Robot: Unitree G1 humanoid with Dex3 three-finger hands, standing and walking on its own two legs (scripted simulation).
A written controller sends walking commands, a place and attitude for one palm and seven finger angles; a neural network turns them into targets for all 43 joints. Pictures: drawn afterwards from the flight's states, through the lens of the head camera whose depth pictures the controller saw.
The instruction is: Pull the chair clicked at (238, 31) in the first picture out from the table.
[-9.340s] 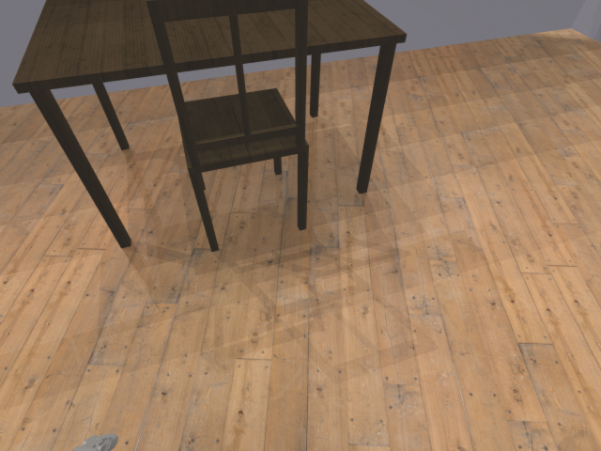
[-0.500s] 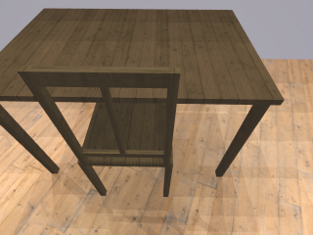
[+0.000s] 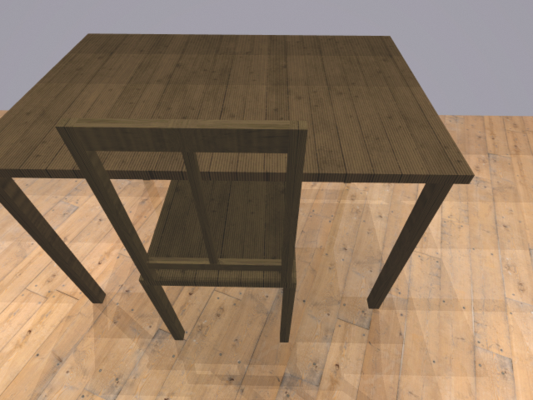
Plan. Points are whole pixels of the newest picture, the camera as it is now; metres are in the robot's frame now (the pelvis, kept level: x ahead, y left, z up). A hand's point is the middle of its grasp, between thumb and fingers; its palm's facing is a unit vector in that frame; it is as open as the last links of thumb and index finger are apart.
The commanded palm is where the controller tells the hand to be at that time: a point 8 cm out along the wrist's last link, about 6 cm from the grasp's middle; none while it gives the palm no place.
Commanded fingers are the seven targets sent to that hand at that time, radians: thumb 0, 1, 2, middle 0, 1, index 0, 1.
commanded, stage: come to a stop and stand still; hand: left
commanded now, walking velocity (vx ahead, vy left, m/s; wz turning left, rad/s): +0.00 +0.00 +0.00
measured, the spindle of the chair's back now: (203, 215) +0.48 +0.17 -0.05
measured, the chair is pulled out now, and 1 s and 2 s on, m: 0.00 0.00 0.00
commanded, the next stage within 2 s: look again from close up in 0.28 s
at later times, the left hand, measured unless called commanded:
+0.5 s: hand out of the picture -0.03 +0.17 -0.17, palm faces +0.03 -0.98 -0.17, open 7.4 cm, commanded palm none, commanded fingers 0.00 0.90 0.90 -0.20 -0.30 -0.20 -0.30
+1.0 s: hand out of the picture -0.02 +0.18 -0.17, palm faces +0.05 -0.99 -0.16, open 7.4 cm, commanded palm none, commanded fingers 0.00 0.90 0.90 -0.20 -0.30 -0.20 -0.30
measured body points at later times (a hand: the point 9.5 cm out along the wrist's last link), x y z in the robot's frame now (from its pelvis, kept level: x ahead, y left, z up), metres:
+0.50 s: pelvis -0.01 +0.01 +0.00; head +0.00 +0.01 +0.45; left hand -0.03 +0.22 -0.16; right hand -0.02 -0.20 -0.16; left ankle -0.03 +0.11 -0.74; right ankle -0.02 -0.11 -0.74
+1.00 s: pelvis -0.01 +0.02 +0.00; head +0.00 +0.02 +0.45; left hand -0.02 +0.23 -0.16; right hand -0.02 -0.19 -0.16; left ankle -0.03 +0.11 -0.74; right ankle -0.02 -0.11 -0.74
